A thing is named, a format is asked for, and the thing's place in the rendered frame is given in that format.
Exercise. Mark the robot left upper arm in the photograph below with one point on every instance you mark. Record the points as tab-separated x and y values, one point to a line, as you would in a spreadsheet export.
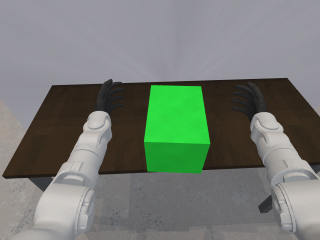
64	212

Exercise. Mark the robot right upper arm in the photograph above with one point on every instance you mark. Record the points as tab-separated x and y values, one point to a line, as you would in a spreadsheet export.
296	207

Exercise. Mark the right robot forearm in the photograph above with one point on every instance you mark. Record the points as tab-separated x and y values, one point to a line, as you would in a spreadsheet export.
282	161

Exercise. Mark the robot left hand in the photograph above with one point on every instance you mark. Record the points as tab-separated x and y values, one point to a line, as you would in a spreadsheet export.
104	99

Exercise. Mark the table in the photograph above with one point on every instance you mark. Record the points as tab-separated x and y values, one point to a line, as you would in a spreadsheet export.
58	124

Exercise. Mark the carton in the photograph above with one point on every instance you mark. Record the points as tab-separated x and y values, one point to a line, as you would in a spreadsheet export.
176	136

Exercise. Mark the robot right hand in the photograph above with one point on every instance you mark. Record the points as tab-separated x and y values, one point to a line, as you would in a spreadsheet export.
255	103

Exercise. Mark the left robot forearm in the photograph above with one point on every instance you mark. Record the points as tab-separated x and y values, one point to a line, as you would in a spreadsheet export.
82	167

